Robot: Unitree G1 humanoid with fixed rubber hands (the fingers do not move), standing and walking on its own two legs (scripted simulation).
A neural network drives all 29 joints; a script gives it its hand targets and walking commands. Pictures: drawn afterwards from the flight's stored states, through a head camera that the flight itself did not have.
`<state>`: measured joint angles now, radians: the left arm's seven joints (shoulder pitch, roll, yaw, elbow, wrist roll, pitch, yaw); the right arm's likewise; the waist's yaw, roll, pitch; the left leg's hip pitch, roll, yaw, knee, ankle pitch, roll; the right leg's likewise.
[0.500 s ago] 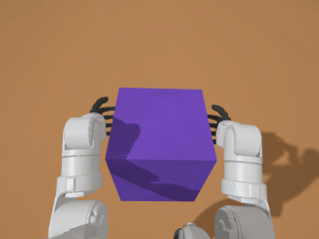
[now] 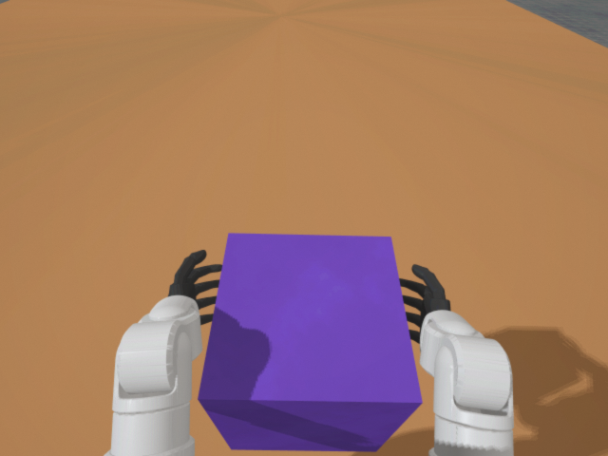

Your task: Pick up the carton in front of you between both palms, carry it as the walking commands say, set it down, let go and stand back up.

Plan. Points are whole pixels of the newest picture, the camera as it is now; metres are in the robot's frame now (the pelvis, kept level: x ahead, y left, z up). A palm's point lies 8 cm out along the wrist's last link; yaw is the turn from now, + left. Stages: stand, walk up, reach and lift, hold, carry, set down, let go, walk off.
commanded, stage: carry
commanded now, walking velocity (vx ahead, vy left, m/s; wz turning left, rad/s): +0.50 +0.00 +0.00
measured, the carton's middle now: (306, 349) +0.27 +0.00 +0.02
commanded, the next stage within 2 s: none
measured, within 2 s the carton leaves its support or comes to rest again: neither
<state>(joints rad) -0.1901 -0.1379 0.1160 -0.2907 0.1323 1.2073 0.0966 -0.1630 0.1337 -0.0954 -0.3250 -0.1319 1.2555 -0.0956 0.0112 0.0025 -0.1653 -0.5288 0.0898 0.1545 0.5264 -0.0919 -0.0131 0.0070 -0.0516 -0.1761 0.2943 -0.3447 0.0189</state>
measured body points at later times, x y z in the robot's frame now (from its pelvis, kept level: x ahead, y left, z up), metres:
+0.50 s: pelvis +0.30 +0.00 +0.00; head +0.27 +0.00 +0.45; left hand +0.58 +0.15 +0.10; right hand +0.57 -0.15 +0.09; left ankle +0.17 +0.11 -0.74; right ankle +0.43 -0.12 -0.72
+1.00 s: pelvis +0.56 -0.01 -0.01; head +0.55 +0.00 +0.44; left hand +0.85 +0.15 +0.08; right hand +0.84 -0.16 +0.08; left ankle +0.64 +0.08 -0.74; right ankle +0.45 -0.11 -0.73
